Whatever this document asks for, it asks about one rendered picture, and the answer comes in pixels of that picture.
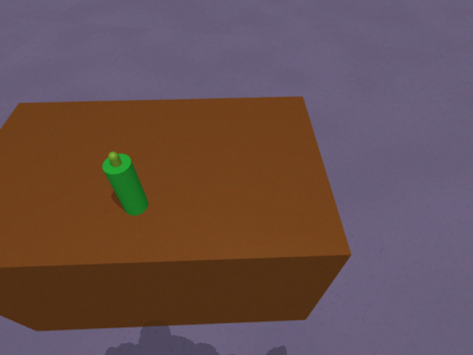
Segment bottle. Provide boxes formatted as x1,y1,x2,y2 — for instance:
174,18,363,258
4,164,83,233
102,152,149,215

